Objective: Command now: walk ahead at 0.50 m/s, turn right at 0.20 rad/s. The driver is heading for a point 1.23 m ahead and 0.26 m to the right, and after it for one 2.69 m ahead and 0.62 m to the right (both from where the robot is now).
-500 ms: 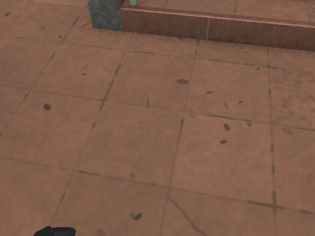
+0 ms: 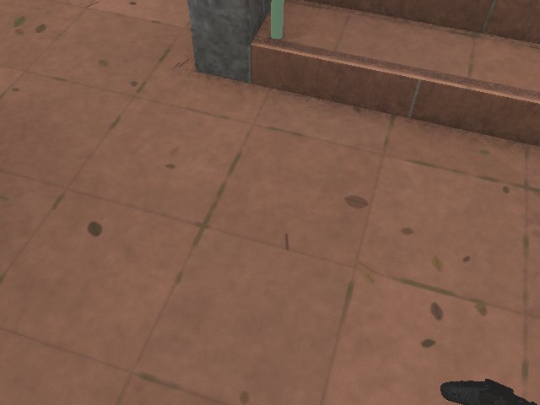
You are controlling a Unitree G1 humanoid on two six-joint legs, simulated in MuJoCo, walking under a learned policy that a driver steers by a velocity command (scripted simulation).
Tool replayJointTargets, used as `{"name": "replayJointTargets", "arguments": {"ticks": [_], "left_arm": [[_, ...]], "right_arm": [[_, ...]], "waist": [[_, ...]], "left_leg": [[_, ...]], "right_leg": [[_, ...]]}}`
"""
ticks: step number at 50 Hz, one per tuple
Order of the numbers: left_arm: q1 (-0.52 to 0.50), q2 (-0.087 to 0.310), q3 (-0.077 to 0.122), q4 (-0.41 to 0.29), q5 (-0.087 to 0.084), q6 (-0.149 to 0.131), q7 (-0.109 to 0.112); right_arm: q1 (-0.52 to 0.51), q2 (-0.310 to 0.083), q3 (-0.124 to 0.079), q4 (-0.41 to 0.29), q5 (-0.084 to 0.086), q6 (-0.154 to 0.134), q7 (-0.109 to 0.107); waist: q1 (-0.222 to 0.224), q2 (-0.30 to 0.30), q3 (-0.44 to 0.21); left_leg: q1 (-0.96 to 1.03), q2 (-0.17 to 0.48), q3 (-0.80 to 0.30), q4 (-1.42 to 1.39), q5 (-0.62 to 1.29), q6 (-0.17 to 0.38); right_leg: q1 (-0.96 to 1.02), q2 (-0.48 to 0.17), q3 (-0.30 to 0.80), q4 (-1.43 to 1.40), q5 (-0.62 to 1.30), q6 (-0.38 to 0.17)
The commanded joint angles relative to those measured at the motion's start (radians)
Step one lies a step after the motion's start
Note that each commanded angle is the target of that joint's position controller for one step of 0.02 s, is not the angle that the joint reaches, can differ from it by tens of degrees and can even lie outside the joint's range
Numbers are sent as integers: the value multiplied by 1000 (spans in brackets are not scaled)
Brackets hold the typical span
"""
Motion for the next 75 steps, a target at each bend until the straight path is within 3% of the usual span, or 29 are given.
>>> {"name": "replayJointTargets", "arguments": {"ticks": [1,2,3,6,10,15,20,23,25,26,27,28,30,31,33,36,42,48,51,53,54,55,56,57,59,62,65,69,75], "left_arm": [[114,52,9,-82,-37,-12,1],[3,153,39,-69,-6,0,9],[-60,135,38,-88,-7,-4,2],[-66,79,35,-71,13,23,-15],[-133,48,37,-93,18,57,-36],[-349,23,20,-173,16,48,-56],[-455,37,17,-225,25,45,-62],[-384,65,32,-209,26,48,-56],[-163,109,61,-143,31,36,-42],[-24,196,92,-108,42,34,-25],[-87,302,118,-136,20,43,-17],[-64,287,116,-146,4,57,-11],[-154,179,89,-123,-3,49,2],[-191,145,77,-121,-5,38,4],[-214,110,60,-120,-9,12,1],[-150,138,63,-84,-12,-10,-5],[-43,136,53,-42,-12,-13,-5],[36,132,39,8,6,-13,14],[-14,157,39,15,12,-17,25],[-45,173,41,21,14,-18,22],[-49,148,31,2,5,-23,17],[82,48,14,-10,-36,-23,6],[29,143,34,1,-1,-22,9],[-62,143,38,-27,5,-22,5],[-125,109,31,-40,11,-17,-8],[-102,64,20,-32,29,14,-27],[-231,59,14,-82,33,18,-34],[-414,46,1,-142,20,12,-37],[-527,84,6,-191,7,-4,-25]], "right_arm": [[462,-292,-92,58,-16,-10,-28],[380,-219,-79,49,8,-5,-26],[295,-159,-62,46,16,-8,-25],[250,-80,-38,78,32,-26,-35],[289,-103,-47,114,36,-53,-27],[336,-96,-46,151,29,-54,-28],[409,-131,-53,196,32,-39,-44],[398,-178,-64,199,26,-17,-60],[382,-202,-71,188,26,4,-59],[388,-175,-64,159,24,4,-54],[405,-75,-49,81,41,-6,-30],[284,-156,-59,51,33,-21,-25],[253,-130,-48,52,46,-43,-24],[257,-122,-48,59,31,-32,-25],[311,-104,-45,83,3,10,-19],[265,-87,-42,71,4,35,-6],[53,-92,-41,12,19,36,2],[-97,-85,-28,-39,24,23,8],[2,-106,-37,-18,27,11,0],[266,-146,-59,67,25,-2,-22],[440,-201,-76,104,3,-9,-37],[513,-317,-107,114,-16,-8,-37],[430,-239,-93,116,25,4,-23],[309,-190,-78,98,39,5,-20],[243,-107,-55,107,34,-8,-16],[284,-94,-47,157,39,-31,-18],[336,-125,-54,192,47,-38,-13],[388,-134,-57,213,50,-32,-14],[435,-168,-72,221,37,-22,-25]], "waist": [[-172,252,-429],[-163,81,-292],[-132,66,-155],[-71,87,-40],[-44,74,-7],[-74,64,36],[-95,65,57],[-51,101,-6],[49,74,-133],[100,-31,-233],[11,-290,-310],[65,-106,-306],[-20,32,-91],[-60,47,-61],[-99,27,-71],[-93,-1,-42],[-20,-46,2],[22,-59,45],[-50,-77,14],[-169,-61,-122],[-236,-1,-235],[-183,235,-369],[-165,115,-319],[-118,69,-143],[-80,23,-26],[-38,60,-14],[-46,52,19],[-92,60,37],[-120,82,3]], "left_leg": [[847,484,-748,-195,-187,212],[717,412,-650,-224,-241,162],[564,370,-481,-264,-176,128],[359,264,-216,-346,5,51],[345,249,-80,-389,142,55],[358,208,70,-397,236,46],[508,259,143,-338,433,31],[586,269,183,-135,805,12],[508,259,197,224,757,-3],[310,225,202,532,430,-32],[-151,-23,117,933,-447,-100],[-289,-12,-88,973,-404,-93],[-249,94,-103,793,-239,-78],[-177,119,-109,713,-229,-82],[-71,125,-100,641,-218,-97],[-103,127,-69,529,-137,-112],[-216,111,-44,275,87,-110],[-219,52,-8,91,82,-63],[-39,-8,6,20,-28,-7],[275,-50,11,-55,-37,39],[540,103,-150,-68,-111,86],[827,408,-664,-127,-182,252],[746,399,-806,-248,-222,246],[578,367,-623,-268,-272,219],[376,277,-419,-336,-144,161],[281,214,-279,-384,29,134],[284,183,-235,-422,89,146],[297,133,-201,-410,159,120],[429,173,-276,-280,270,94]], "right_leg": [[-625,39,33,802,-76,-39],[-684,-27,119,841,16,-53],[-680,-64,118,795,108,-54],[-596,-111,95,697,193,-29],[-673,-131,76,670,286,-11],[-703,-125,12,390,477,-10],[-665,-88,-81,202,448,-57],[-539,-1,-127,180,284,-117],[-265,61,-107,90,243,-173],[-32,-83,109,34,121,-226],[254,-366,716,-102,113,-399],[250,-378,777,-193,163,-404],[-13,-322,502,-205,392,-312],[-107,-266,411,-212,492,-269],[-191,-211,309,-235,608,-240],[-208,-177,241,-278,668,-218],[-85,-155,195,-294,721,-130],[58,-198,194,-261,828,-136],[72,-217,168,-156,1120,-118],[24,-182,130,136,1230,-93],[-157,-142,107,395,960,-83],[-523,57,34,821,259,-27],[-637,60,140,899,-7,-50],[-678,-8,143,880,80,-54],[-628,-76,122,765,159,-49],[-561,-105,83,681,196,-17],[-648,-141,40,547,291,27],[-632,-117,4,269,440,68],[-567,-81,32,103,408,62]]}}
Next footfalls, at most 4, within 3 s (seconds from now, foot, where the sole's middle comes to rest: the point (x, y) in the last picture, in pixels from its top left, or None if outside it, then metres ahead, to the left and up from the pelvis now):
0.52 right None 0.43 -0.13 -0.76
1.08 left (339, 278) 0.79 -0.11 -0.76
1.58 right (437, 230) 0.98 -0.40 -0.76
2.04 left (362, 201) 1.07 -0.19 -0.76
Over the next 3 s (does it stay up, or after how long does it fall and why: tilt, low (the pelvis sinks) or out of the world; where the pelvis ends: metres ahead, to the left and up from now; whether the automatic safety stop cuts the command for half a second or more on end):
stays up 0.97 -0.29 0.02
